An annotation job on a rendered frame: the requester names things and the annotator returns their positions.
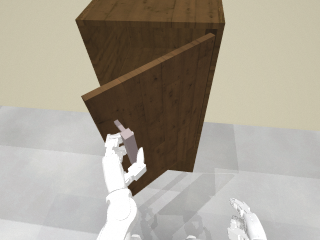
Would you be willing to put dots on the robot left hand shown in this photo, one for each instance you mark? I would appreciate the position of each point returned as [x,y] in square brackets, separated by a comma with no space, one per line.
[112,164]

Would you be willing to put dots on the robot right hand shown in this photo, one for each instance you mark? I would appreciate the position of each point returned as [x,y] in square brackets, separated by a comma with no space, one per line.
[247,228]

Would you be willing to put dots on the robot left forearm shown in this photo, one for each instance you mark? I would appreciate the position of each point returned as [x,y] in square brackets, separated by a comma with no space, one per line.
[122,216]

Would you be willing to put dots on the cupboard door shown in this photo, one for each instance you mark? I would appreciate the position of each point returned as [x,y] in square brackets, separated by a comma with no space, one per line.
[161,103]

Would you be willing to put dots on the handle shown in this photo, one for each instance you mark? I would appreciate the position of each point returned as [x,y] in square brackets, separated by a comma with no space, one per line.
[129,142]

